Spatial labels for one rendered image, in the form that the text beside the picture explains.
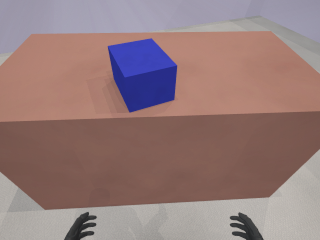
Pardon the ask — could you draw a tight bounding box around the left robot hand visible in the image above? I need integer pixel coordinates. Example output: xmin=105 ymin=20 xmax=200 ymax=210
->
xmin=64 ymin=212 xmax=97 ymax=240

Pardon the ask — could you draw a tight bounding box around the right robot hand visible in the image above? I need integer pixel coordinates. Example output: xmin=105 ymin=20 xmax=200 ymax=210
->
xmin=230 ymin=212 xmax=264 ymax=240

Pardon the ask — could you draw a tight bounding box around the pedestal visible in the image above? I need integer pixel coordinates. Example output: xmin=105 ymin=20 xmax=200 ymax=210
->
xmin=0 ymin=31 xmax=320 ymax=210

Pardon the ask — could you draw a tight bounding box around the carton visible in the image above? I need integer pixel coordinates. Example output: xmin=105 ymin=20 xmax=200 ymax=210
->
xmin=107 ymin=38 xmax=177 ymax=113

